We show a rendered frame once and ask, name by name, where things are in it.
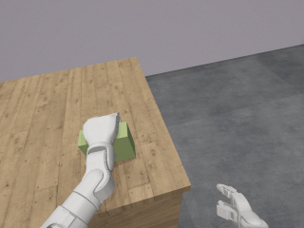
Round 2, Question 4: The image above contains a table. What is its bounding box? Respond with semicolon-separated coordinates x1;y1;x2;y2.
0;57;191;228

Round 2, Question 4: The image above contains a robot left hand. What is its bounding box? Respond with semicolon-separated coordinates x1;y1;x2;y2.
83;112;122;160

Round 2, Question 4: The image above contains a left robot forearm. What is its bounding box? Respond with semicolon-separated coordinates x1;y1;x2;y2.
40;142;115;228

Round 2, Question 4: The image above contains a right robot forearm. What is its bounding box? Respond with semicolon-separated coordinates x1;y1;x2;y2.
237;210;269;228

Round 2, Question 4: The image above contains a robot right hand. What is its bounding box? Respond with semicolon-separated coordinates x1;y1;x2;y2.
217;183;253;228

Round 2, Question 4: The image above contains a sponge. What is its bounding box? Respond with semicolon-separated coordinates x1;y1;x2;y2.
78;122;136;162

